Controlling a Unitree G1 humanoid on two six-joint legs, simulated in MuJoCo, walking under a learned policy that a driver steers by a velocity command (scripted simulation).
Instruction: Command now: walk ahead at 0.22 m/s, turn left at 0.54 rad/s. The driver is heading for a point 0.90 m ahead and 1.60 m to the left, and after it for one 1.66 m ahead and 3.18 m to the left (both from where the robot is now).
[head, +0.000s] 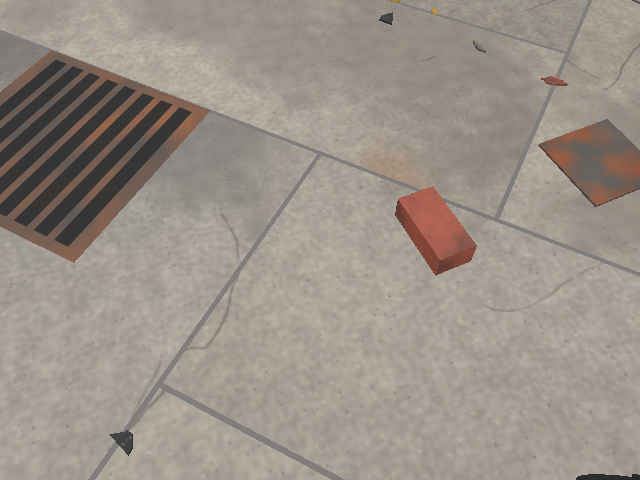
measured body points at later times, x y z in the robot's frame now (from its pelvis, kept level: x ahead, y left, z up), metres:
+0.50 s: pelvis +0.12 -0.04 +0.01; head +0.16 -0.05 +0.46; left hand +0.20 +0.27 -0.07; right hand +0.36 -0.26 -0.08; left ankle +0.07 +0.06 -0.68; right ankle +0.19 -0.15 -0.72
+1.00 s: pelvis +0.10 +0.00 +0.02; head +0.11 +0.05 +0.47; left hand +0.06 +0.33 -0.10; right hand +0.38 -0.15 -0.05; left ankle +0.05 +0.08 -0.72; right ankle +0.18 -0.14 -0.63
